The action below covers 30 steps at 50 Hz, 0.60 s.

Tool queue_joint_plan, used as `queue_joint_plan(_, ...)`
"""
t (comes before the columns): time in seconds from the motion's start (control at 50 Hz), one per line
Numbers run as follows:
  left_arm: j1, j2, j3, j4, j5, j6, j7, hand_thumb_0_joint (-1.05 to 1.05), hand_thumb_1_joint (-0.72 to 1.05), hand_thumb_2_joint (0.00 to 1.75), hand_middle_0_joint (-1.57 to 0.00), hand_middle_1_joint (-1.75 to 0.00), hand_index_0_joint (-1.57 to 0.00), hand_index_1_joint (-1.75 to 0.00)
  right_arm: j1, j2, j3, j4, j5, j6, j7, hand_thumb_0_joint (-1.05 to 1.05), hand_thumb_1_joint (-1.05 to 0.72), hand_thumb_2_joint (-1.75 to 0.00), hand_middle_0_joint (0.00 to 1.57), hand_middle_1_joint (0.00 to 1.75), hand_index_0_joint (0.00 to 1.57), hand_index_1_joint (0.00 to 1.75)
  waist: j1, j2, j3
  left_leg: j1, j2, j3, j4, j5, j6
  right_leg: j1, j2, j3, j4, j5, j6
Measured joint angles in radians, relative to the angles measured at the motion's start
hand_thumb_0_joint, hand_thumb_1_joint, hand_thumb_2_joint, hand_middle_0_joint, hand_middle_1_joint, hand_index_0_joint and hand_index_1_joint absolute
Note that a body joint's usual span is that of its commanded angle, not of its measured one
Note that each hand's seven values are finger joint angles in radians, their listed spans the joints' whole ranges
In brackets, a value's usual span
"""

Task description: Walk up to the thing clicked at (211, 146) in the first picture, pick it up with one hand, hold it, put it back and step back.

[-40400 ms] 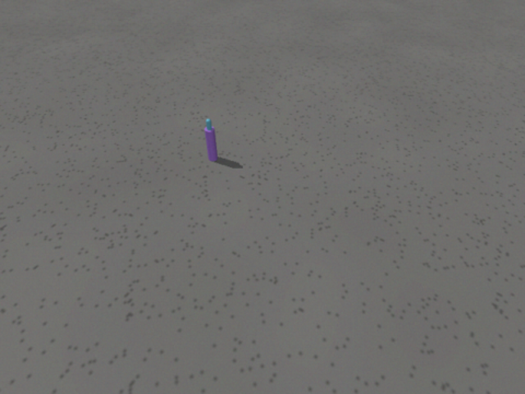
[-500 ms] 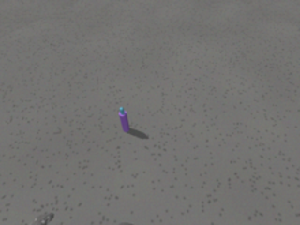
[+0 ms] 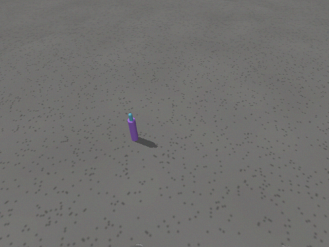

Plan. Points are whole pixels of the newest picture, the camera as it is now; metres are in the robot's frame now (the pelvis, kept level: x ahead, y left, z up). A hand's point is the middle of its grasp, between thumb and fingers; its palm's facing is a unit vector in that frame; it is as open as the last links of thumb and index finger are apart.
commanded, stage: step back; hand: left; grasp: from the side
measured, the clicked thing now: (132, 126) +1.02 +0.30 -0.62
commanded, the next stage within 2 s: stand in 0.84 s
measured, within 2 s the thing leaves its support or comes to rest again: neither
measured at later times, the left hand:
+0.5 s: hand out of the picture +0.09 +0.30 -0.13, palm faces +0.06 -0.92 -0.38, open 7.4 cm
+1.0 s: hand out of the picture +0.12 +0.29 -0.14, palm faces +0.09 -0.94 -0.32, open 7.4 cm
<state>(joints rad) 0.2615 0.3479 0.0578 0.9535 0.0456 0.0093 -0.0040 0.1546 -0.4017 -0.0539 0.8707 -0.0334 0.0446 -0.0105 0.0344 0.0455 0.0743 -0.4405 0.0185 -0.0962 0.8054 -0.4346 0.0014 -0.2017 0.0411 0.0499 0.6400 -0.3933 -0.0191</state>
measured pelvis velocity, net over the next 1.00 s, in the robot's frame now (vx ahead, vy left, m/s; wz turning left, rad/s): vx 0.04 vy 0.03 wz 0.09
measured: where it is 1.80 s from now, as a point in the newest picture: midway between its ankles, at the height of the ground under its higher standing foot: outside the picture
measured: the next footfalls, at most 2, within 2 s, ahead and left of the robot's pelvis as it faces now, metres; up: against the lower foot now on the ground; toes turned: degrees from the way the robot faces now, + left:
left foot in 0.22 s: +0.04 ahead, +0.16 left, +0.00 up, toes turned +5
right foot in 0.56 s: +0.14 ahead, -0.10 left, +0.00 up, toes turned +2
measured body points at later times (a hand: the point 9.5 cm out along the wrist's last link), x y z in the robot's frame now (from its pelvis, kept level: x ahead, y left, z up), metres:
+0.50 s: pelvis +0.01 +0.02 +0.01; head +0.04 +0.03 +0.46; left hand +0.08 +0.35 -0.11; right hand +0.08 -0.29 -0.11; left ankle -0.01 +0.15 -0.72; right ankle +0.07 -0.11 -0.70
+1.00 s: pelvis +0.04 +0.03 +0.02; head +0.06 +0.04 +0.46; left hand +0.12 +0.34 -0.12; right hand +0.13 -0.26 -0.11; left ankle +0.00 +0.16 -0.72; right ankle +0.10 -0.10 -0.72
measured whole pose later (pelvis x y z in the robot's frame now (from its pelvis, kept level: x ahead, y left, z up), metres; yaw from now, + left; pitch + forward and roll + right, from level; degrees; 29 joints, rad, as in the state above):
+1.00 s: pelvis +0.04 +0.03 +0.02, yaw +5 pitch -3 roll +0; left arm 0.08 0.36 0.03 1.08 0.00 -0.01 -0.01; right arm 0.16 -0.33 -0.01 1.09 -0.01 -0.02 0.00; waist 0.00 -0.03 0.07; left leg -0.13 0.01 -0.01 0.48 -0.31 -0.02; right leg -0.25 -0.05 -0.04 0.49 -0.19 0.02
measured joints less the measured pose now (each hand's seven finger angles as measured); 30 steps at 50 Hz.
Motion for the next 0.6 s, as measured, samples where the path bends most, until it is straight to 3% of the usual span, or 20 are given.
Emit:
queue_joint_plan(0.1,0.016,-0.008,0.004,0.023,-0.002,-0.023,0.002,0.01,0.90,0.90,-0.21,-0.30,-0.21,-0.30,0.056,-0.016,-0.004,0.062,0.010,-0.005,0.018,0.00,-0.90,-0.90,0.21,0.30,0.20,0.30,0.000,0.014,-0.027,0.039,-0.042,-0.028,0.053,0.048,-0.012,0.005,-0.031,-0.016,-0.055,0.041,0.012)
queue_joint_plan(0.22,-0.010,0.024,0.015,0.002,-0.007,-0.038,-0.004,0.01,0.90,0.90,-0.21,-0.30,-0.21,-0.30,0.101,-0.008,-0.008,0.117,-0.001,-0.023,0.036,0.00,-0.90,-0.90,0.21,0.30,0.20,0.30,-0.009,0.003,-0.012,0.154,-0.019,0.035,-0.157,0.000,-0.015,-0.012,-0.071,-0.064,-0.048,0.032,0.028)
queue_joint_plan(0.26,-0.020,0.046,0.014,-0.003,-0.013,-0.032,-0.002,0.01,0.90,0.90,-0.21,-0.30,-0.21,-0.30,0.089,0.015,-0.009,0.130,-0.002,-0.036,0.035,0.01,-0.90,-0.90,0.21,0.30,0.20,0.30,-0.003,-0.045,0.017,0.195,-0.049,0.064,-0.238,0.141,-0.008,-0.018,-0.107,-0.046,-0.013,0.014,0.040)
queue_joint_plan(0.28,-0.019,0.055,0.013,-0.003,-0.017,-0.028,0.002,0.01,0.90,0.90,-0.21,-0.30,-0.21,-0.30,0.081,0.027,-0.010,0.128,-0.004,-0.045,0.034,0.01,-0.90,-0.90,0.21,0.30,0.20,0.30,0.002,-0.070,0.027,0.211,-0.062,0.083,-0.254,0.155,-0.002,-0.034,-0.121,-0.028,0.026,0.014,0.031)
queue_joint_plan(0.34,-0.028,0.057,0.004,0.017,-0.023,-0.007,0.006,0.01,0.91,0.90,-0.21,-0.30,-0.21,-0.30,0.089,0.044,-0.011,0.103,-0.002,-0.071,0.035,0.01,-0.90,-0.90,0.21,0.30,0.20,0.30,-0.024,-0.061,0.018,0.221,-0.044,0.071,-0.259,0.139,0.015,-0.108,-0.080,-0.030,0.197,-0.097,0.006)
queue_joint_plan(0.38,-0.040,0.063,0.000,0.016,-0.026,-0.008,0.003,0.01,0.91,0.90,-0.21,-0.30,-0.21,-0.30,0.098,0.053,-0.007,0.094,-0.001,-0.073,0.033,0.00,-0.90,-0.90,0.21,0.30,0.20,0.30,-0.034,-0.060,0.014,0.242,-0.031,0.062,-0.283,0.144,0.017,-0.146,-0.066,-0.038,0.251,-0.113,-0.004)
queue_joint_plan(0.5,-0.089,0.066,0.004,-0.004,-0.032,-0.028,-0.005,0.01,0.91,0.90,-0.21,-0.30,-0.21,-0.30,0.095,0.050,0.003,0.087,0.005,-0.069,0.020,0.00,-0.90,-0.90,0.21,0.30,0.20,0.30,-0.047,-0.078,0.024,0.271,-0.025,0.062,-0.277,0.122,-0.003,-0.177,-0.088,-0.064,0.112,0.008,0.004)
queue_joint_plan(0.56,-0.113,0.053,0.004,-0.002,-0.034,-0.041,0.003,0.01,0.91,0.90,-0.21,-0.30,-0.21,-0.30,0.078,0.038,0.010,0.086,0.018,-0.051,0.011,0.00,-0.90,-0.90,0.21,0.30,0.20,0.30,-0.046,-0.071,0.031,0.253,-0.019,0.065,-0.194,0.065,-0.017,-0.127,-0.074,-0.077,-0.045,0.178,0.004)
queue_joint_plan(0.6,-0.132,0.024,0.001,0.011,-0.028,-0.046,0.010,0.01,0.91,0.90,-0.21,-0.30,-0.21,-0.30,0.057,0.026,0.011,0.095,0.029,-0.036,0.002,0.00,-0.90,-0.90,0.21,0.30,0.20,0.30,-0.053,-0.024,0.038,0.231,0.007,0.035,-0.119,0.028,-0.017,-0.119,-0.046,-0.102,-0.033,0.182,0.004)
